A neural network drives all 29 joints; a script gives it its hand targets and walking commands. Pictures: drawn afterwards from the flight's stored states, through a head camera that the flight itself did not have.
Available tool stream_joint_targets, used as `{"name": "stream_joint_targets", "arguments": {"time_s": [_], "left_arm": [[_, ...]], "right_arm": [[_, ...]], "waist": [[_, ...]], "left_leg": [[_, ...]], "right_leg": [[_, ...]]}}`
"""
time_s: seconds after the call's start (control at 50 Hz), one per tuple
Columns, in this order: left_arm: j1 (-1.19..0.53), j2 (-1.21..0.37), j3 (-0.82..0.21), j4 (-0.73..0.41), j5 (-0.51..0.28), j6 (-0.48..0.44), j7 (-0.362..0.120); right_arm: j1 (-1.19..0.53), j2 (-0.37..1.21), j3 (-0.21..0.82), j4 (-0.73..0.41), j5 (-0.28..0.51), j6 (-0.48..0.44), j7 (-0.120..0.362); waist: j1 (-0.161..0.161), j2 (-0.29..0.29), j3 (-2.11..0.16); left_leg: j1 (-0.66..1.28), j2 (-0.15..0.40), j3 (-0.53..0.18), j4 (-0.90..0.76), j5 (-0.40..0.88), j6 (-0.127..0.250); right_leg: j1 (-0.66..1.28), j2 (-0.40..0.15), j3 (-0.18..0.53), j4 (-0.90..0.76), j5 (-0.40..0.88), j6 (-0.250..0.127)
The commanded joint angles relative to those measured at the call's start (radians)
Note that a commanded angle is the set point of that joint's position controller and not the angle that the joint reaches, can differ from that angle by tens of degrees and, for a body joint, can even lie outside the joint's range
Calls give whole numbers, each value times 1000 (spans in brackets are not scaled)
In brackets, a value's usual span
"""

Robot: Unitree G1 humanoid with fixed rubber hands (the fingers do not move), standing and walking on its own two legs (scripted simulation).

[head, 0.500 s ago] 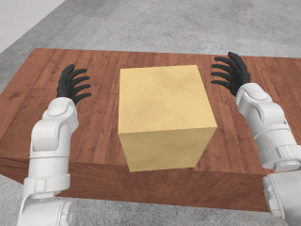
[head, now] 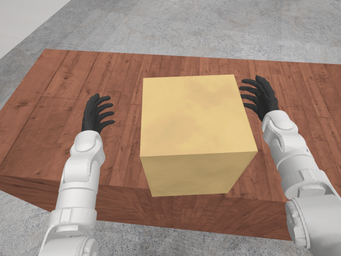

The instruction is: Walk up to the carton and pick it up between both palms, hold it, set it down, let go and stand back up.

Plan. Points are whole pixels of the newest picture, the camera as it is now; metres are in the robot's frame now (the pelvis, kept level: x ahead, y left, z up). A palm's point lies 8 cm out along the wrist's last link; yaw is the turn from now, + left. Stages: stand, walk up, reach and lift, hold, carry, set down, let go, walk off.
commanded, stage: reach and lift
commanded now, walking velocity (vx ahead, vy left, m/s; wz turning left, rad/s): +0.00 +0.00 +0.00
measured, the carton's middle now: (189, 140) +0.39 +0.01 +0.01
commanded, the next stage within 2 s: none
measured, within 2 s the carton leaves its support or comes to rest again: neither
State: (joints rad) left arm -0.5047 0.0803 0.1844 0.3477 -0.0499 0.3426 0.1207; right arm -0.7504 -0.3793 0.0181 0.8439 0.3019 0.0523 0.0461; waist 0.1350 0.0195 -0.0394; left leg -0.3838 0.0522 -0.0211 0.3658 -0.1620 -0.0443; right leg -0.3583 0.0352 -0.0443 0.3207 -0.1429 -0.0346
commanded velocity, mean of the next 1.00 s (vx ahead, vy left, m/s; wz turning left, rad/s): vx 0.00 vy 0.00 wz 0.00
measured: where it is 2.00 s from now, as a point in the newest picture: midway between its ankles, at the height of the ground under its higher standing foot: outside the picture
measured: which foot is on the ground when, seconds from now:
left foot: down 0.00-1.00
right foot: down 0.00-1.00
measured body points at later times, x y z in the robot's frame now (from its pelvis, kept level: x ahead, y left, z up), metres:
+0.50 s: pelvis -0.01 +0.00 -0.01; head +0.08 -0.01 +0.43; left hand +0.38 +0.22 +0.02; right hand +0.47 -0.15 +0.03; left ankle +0.00 +0.14 -0.75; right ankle +0.00 -0.10 -0.75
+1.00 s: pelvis -0.01 +0.00 -0.01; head +0.08 -0.01 +0.43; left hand +0.39 +0.18 +0.02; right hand +0.46 -0.12 +0.03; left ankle +0.00 +0.14 -0.75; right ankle +0.00 -0.10 -0.75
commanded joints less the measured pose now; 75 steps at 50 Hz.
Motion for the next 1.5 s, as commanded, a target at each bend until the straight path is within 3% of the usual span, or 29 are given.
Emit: {"name": "stream_joint_targets", "arguments": {"time_s": [0.0, 0.14, 0.24, 0.3, 0.46, 0.54, 0.7, 0.8, 0.9, 0.98, 1.04, 1.2, 1.3, 1.34, 1.4, 1.44, 1.48], "left_arm": [[-393, 106, 6, -183, 27, -209, 9], [-451, 105, -10, 56, 5, -426, 41], [-486, 104, -18, 245, -22, -527, 44], [-508, 98, -29, 302, -26, -554, 44], [-504, 77, -23, 298, -20, -542, 43], [-517, 56, -11, 292, -8, -544, 40], [-542, -40, 13, 277, 55, -577, 32], [-548, -95, 80, 298, 139, -592, 34], [-540, -120, 108, 275, 191, -572, 62], [-538, -126, 98, 286, 175, -562, 68], [-550, -135, 78, 272, 157, -573, 71], [-563, -165, 82, 308, 168, -576, 66], [-582, -219, 94, 317, 199, -600, 44], [-606, -288, 97, 336, 244, -611, 16], [-642, -581, 26, 385, 338, -625, -70], [-618, -650, -10, 418, 371, -639, -92], [-588, -639, 5, 444, 388, -646, -100]], "right_arm": [[-490, -159, -69, -184, -38, -181, 9], [-550, -135, -52, -54, -55, -292, 8], [-586, -117, -12, 43, -41, -333, -5], [-594, -121, 2, 109, -23, -345, -14], [-593, -111, 34, 164, 8, -340, -17], [-599, -69, 34, 170, -2, -332, -17], [-596, 62, -24, 132, -107, -341, -40], [-598, 165, -65, 104, -202, -341, -55], [-587, 172, -75, 118, -217, -341, -84], [-593, 183, -39, 107, -185, -327, -95], [-594, 186, -35, 95, -178, -327, -97], [-598, 230, -51, 116, -208, -318, -95], [-614, 317, -77, 84, -273, -338, -80], [-610, 422, -91, 106, -343, -346, -56], [-590, 778, -112, 148, -534, -382, 23], [-530, 867, -136, 188, -613, -419, 51], [-499, 880, -143, 230, -633, -438, 51]], "waist": [[2, -53, -759], [16, -93, -872], [34, -114, -915], [26, -99, -920], [30, -94, -896], [36, -100, -875], [12, -106, -866], [36, -118, -844], [44, -91, -829], [53, -99, -826], [40, -93, -856], [35, -100, -816], [41, -115, -843], [43, -112, -801], [26, -87, -761], [22, -64, -752], [22, -78, -670]], "left_leg": [[134, -64, 65, 40, 464, -13], [13, -52, 84, 71, 372, 0], [-64, -46, 90, 106, 361, -9], [-50, -42, 91, 129, 379, -23], [-26, -40, 90, 156, 430, -32], [-66, -43, 87, 142, 388, -24], [-66, -51, 87, 128, 386, -14], [-76, -55, 102, 98, 363, 0], [-46, -50, 113, 86, 392, -6], [-41, -49, 117, 92, 401, -2], [-29, -49, 115, 108, 413, -9], [-17, -45, 113, 114, 398, -8], [-46, -49, 117, 97, 375, 0], [-51, -51, 124, 71, 349, 2], [5, -51, 137, 21, 326, 2], [33, -47, 145, 11, 347, 0], [2, -48, 148, -9, 345, 12]], "right_leg": [[387, 26, 17, 87, 545, 64], [335, 21, 31, 121, 433, 57], [313, 22, 33, 156, 409, 57], [268, 29, 28, 161, 392, 52], [238, 40, 24, 165, 397, 51], [255, 28, 32, 165, 377, 57], [281, 15, 35, 154, 407, 67], [334, 5, 39, 148, 409, 76], [359, 17, 38, 148, 440, 69], [362, 19, 45, 146, 448, 65], [351, 21, 43, 150, 455, 61], [306, 17, 36, 141, 423, 58], [344, 5, 34, 144, 449, 71], [362, -5, 30, 133, 442, 73], [369, -13, 1, 93, 422, 64], [378, -13, -5, 83, 450, 44], [430, -22, 4, 83, 499, 48]]}}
